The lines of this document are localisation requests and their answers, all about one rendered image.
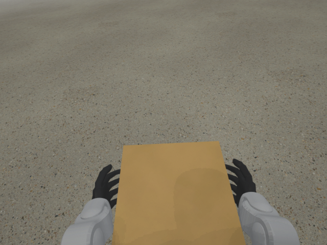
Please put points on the right robot forearm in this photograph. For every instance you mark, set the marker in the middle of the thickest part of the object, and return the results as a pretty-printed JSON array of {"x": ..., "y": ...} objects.
[{"x": 262, "y": 223}]

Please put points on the left robot forearm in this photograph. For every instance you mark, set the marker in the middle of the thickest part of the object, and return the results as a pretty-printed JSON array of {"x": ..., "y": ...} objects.
[{"x": 93, "y": 226}]

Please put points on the right robot hand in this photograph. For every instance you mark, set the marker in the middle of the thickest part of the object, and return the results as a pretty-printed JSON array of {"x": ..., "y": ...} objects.
[{"x": 244, "y": 181}]

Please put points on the carton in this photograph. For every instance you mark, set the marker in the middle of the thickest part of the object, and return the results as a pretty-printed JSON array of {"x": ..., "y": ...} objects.
[{"x": 175, "y": 194}]

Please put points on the left robot hand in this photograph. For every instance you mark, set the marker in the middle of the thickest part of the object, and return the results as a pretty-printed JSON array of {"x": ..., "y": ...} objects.
[{"x": 103, "y": 186}]

